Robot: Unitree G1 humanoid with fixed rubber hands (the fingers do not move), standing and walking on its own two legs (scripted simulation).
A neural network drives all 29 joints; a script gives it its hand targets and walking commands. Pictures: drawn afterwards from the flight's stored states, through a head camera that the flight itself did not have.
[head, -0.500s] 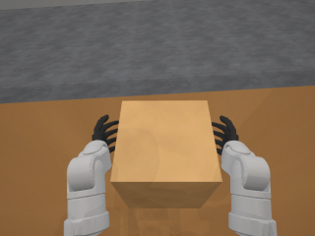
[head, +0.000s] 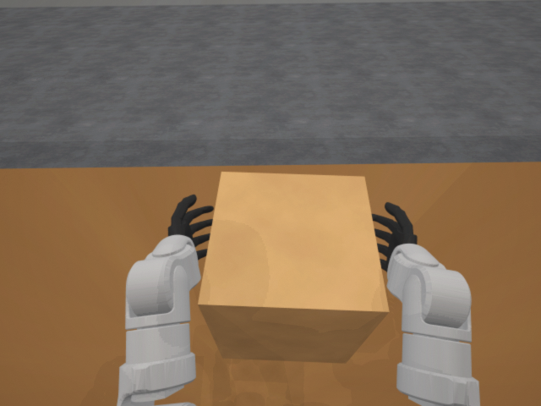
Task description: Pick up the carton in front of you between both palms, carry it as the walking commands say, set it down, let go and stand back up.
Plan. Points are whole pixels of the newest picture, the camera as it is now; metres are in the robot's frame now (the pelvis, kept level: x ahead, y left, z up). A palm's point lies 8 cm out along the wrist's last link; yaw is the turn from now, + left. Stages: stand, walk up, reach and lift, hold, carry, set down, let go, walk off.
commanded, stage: carry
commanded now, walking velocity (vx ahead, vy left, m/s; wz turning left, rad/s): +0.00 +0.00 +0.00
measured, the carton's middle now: (288, 274) +0.33 +0.00 +0.04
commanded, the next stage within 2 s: none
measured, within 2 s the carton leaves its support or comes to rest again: neither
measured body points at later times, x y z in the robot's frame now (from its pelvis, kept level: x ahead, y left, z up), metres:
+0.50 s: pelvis -0.03 +0.01 +0.00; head -0.06 +0.02 +0.45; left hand +0.30 +0.17 +0.11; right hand +0.30 -0.14 +0.11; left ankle +0.00 +0.09 -0.73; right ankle -0.09 -0.07 -0.72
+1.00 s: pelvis -0.04 +0.02 +0.00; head -0.08 +0.03 +0.45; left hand +0.29 +0.17 +0.12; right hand +0.28 -0.13 +0.11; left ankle +0.00 +0.09 -0.73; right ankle -0.09 -0.07 -0.72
